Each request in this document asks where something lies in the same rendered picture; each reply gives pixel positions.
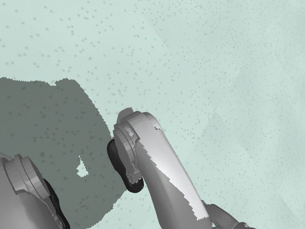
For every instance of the right robot foot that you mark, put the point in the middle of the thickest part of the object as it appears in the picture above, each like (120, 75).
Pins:
(120, 168)

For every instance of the left robot foot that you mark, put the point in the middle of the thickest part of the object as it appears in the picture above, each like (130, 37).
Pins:
(56, 204)

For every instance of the right robot hand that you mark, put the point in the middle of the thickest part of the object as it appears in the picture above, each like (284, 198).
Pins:
(220, 218)

